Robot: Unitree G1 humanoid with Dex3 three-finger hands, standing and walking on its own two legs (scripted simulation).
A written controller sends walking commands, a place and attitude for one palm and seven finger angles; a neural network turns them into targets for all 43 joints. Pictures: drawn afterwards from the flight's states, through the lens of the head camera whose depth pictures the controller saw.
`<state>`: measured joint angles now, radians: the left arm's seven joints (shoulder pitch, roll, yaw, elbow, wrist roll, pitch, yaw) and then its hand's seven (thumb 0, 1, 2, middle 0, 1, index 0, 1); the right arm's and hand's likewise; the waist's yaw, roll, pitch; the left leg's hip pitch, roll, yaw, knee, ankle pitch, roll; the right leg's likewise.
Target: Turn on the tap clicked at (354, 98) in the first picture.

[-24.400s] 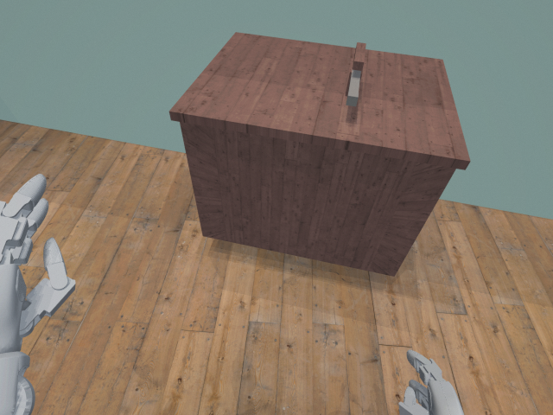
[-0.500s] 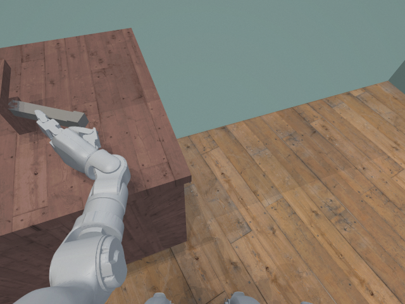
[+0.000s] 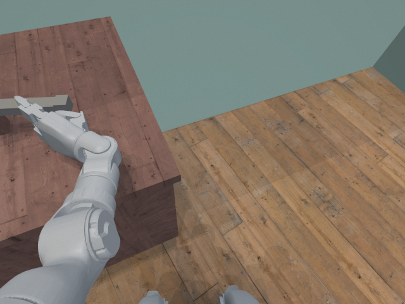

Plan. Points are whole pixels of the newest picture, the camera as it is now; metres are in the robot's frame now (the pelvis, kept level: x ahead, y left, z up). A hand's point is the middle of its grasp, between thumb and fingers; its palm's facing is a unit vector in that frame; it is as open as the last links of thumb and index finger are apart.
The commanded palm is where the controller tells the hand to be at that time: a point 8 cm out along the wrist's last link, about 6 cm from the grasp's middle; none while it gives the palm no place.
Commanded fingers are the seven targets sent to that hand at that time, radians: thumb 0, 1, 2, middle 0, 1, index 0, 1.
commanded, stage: lift the hand up off the lever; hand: left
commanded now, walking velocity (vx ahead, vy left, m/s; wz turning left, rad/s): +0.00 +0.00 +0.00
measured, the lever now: (63, 104) +0.51 +0.26 +0.07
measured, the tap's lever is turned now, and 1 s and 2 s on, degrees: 72 77 77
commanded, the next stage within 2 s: none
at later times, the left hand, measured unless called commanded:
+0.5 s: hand (76, 114) +0.48 +0.23 +0.07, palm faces +0.85 -0.51 -0.12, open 7.8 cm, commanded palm +0.42 +0.23 +0.08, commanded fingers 0.00 0.90 0.90 -0.15 -0.15 -0.15 -0.15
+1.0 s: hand (72, 113) +0.46 +0.23 +0.09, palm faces +0.85 -0.51 -0.11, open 7.8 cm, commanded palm +0.40 +0.23 +0.10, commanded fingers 0.00 0.90 0.90 -0.15 -0.15 -0.15 -0.15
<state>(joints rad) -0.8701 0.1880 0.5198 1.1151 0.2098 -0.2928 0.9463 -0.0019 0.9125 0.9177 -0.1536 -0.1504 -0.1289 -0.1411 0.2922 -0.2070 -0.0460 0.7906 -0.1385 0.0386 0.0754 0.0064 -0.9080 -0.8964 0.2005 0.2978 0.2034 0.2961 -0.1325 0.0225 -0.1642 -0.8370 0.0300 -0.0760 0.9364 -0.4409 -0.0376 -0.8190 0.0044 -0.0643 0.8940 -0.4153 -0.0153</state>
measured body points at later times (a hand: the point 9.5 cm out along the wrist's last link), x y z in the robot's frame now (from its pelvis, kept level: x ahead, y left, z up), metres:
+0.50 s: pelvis +0.02 +0.00 +0.01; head +0.10 +0.01 +0.45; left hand +0.43 +0.26 +0.08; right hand +0.04 -0.24 -0.12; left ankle +0.00 +0.14 -0.68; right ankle +0.00 -0.11 -0.68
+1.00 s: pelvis +0.02 +0.00 +0.02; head +0.07 +0.00 +0.46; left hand +0.41 +0.25 +0.10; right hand +0.08 -0.24 -0.12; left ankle +0.00 +0.14 -0.68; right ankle +0.00 -0.11 -0.68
